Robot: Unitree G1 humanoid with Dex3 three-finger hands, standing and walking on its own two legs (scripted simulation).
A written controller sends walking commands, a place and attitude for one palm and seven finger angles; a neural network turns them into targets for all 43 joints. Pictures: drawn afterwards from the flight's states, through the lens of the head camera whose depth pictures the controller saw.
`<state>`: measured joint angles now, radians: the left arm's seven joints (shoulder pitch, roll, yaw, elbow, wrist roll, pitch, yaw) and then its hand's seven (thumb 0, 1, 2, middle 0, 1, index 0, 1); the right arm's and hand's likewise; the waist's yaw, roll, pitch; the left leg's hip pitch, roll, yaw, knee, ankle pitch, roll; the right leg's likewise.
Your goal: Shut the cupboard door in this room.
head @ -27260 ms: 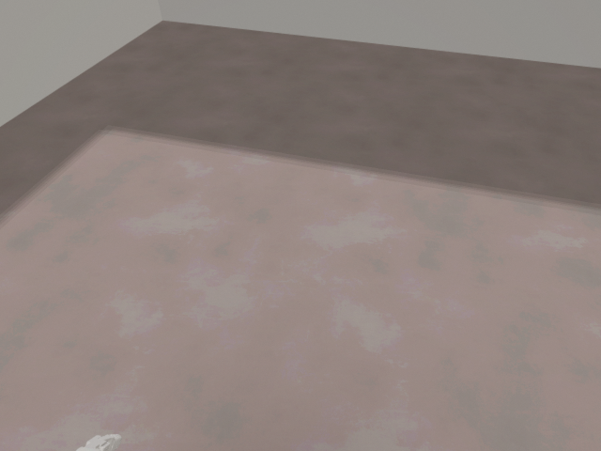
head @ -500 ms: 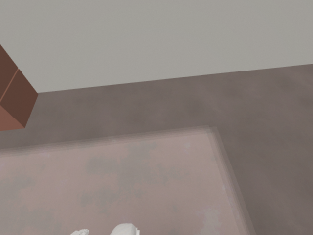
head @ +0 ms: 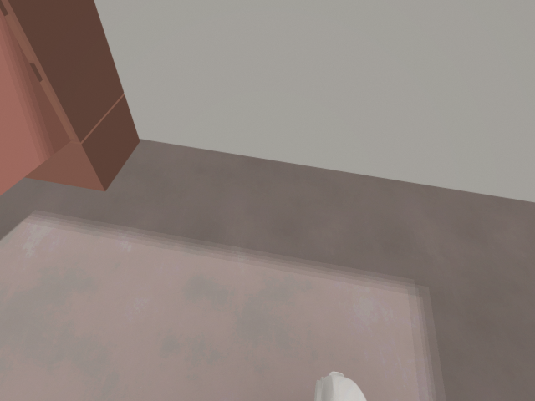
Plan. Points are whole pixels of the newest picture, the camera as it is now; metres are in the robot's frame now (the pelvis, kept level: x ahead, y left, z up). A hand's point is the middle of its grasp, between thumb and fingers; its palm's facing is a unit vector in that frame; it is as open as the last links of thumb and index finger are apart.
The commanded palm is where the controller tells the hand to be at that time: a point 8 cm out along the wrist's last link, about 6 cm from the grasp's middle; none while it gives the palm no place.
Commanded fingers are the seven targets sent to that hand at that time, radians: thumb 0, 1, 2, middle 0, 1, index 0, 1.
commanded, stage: walk to a spot facing it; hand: left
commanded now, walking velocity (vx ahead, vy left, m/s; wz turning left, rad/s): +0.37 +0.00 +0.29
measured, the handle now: out of the picture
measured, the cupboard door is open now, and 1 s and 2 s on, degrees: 78 78 78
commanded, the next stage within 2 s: turn to face it in 1.34 s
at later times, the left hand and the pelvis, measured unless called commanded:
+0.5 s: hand (189, 387) +0.17 +0.14 -0.17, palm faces +0.24 -0.94 -0.23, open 7.2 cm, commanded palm none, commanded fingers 0.00 0.90 0.90 -0.20 -0.30 -0.20 -0.30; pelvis +0.21 -0.05 +0.00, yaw +12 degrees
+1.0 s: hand (154, 263) +0.40 +0.27 -0.17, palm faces +0.34 -0.93 -0.17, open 7.4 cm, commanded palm none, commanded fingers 0.00 0.90 0.90 -0.20 -0.30 -0.20 -0.30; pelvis +0.40 +0.07 +0.00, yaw +17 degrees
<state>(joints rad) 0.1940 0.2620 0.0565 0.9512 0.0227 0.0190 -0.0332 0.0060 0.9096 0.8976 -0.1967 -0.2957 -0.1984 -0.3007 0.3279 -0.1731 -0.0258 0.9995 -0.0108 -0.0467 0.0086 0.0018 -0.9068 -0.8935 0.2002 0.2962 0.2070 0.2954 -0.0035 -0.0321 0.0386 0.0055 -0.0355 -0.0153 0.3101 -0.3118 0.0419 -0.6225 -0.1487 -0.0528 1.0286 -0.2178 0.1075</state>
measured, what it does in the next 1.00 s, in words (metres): walks ahead, turning left: right foot, then left foot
